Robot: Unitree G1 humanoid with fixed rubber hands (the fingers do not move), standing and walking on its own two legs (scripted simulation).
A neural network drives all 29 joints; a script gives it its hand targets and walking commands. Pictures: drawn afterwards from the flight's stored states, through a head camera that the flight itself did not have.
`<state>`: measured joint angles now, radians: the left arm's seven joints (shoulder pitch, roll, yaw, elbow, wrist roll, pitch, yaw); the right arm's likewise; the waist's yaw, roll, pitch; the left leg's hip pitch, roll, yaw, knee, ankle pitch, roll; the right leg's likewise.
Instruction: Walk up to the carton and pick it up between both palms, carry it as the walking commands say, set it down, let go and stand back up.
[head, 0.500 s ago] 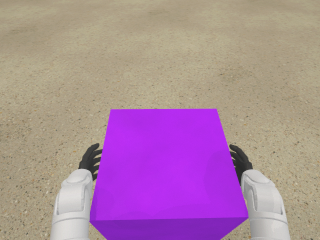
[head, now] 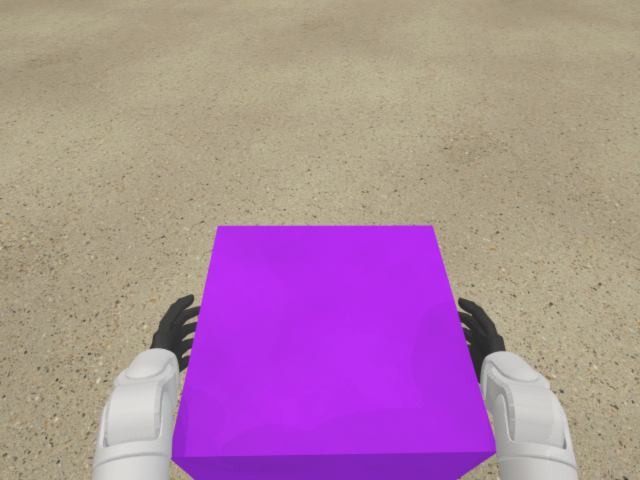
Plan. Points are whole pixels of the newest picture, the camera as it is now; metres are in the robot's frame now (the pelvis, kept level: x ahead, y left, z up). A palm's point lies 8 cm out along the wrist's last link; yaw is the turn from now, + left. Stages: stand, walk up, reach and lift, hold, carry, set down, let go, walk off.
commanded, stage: reach and lift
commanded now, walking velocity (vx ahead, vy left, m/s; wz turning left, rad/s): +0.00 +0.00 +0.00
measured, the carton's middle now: (325, 367) +0.29 +0.00 -0.05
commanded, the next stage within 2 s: hold in 0.12 s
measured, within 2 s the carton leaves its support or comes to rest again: neither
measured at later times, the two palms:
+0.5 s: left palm (166, 352) +0.27 +0.19 +0.04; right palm (483, 354) +0.27 -0.20 +0.03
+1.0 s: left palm (165, 358) +0.27 +0.19 +0.04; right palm (486, 362) +0.26 -0.20 +0.03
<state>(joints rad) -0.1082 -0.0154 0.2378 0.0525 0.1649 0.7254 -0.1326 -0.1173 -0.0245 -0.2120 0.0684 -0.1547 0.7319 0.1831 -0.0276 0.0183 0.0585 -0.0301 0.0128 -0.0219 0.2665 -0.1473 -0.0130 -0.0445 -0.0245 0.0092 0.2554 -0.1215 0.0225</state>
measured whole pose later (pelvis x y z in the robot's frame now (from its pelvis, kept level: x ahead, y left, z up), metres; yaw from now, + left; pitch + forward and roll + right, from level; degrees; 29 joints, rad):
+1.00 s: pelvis +0.00 +0.00 +0.00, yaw +0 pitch -5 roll +0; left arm -0.10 0.00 0.23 0.04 0.16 0.73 -0.15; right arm -0.10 -0.02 -0.20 0.04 -0.15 0.74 0.16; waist -0.03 0.01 0.07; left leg -0.03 0.01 -0.02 0.26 -0.15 -0.01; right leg -0.04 -0.03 0.01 0.26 -0.12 0.02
